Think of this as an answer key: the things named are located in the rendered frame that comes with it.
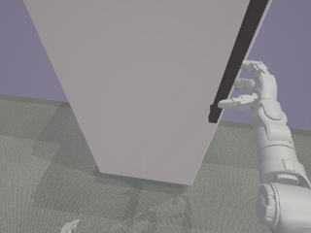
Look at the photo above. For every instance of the robot right upper arm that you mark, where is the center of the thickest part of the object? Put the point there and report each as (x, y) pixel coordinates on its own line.
(284, 208)

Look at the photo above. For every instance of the right robot hand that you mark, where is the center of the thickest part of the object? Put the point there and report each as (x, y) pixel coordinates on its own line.
(264, 88)

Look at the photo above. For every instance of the handle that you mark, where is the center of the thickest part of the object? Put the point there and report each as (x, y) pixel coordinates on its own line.
(244, 38)

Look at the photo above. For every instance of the robot right forearm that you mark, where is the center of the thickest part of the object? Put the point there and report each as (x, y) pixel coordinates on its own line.
(277, 155)

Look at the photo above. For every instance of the fridge door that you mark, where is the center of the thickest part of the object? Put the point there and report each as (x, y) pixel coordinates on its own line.
(141, 75)

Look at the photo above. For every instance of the left robot hand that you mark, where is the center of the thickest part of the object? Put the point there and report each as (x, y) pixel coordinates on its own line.
(71, 227)

